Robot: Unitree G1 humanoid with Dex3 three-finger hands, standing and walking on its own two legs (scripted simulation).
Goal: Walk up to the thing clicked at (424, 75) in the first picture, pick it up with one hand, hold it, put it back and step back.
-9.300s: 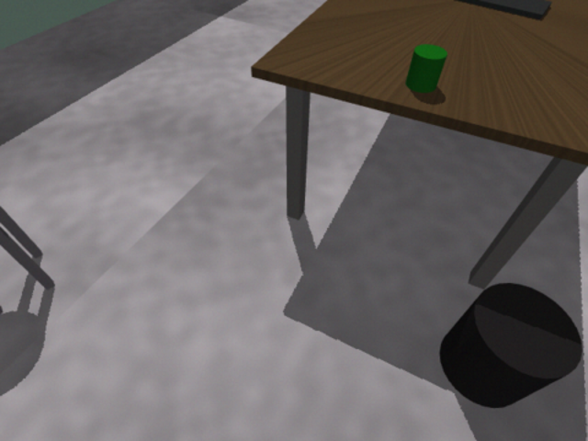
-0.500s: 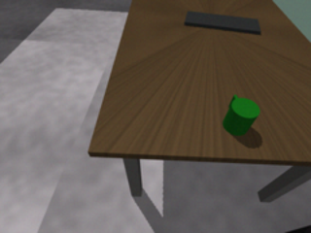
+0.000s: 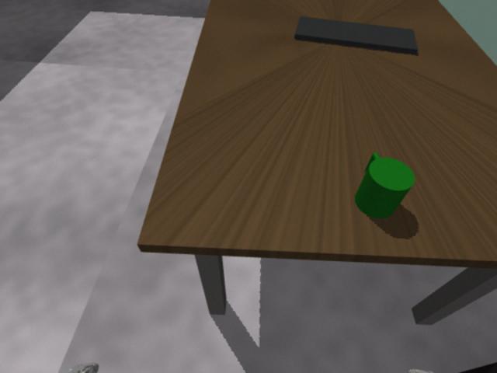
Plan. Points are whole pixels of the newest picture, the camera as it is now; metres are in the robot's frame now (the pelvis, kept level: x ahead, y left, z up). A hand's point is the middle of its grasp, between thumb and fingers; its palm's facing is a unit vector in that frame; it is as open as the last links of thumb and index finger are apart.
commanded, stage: walk up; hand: right
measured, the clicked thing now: (379, 182) +0.47 -0.25 +0.00
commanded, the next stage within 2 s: stand in 0.04 s
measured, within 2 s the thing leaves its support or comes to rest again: neither
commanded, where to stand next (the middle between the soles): +0.04 -0.02 m, yaw -3 degrees
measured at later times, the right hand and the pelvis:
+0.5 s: hand out of the picture +0.09 -0.26 -0.15, palm faces -0.04 +0.94 -0.34, open 7.3 cm; pelvis +0.02 +0.00 +0.00, yaw -1 degrees
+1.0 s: hand out of the picture +0.11 -0.26 -0.15, palm faces -0.03 +0.94 -0.35, open 7.3 cm; pelvis +0.03 +0.00 +0.00, yaw -1 degrees
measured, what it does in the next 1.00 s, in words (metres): stands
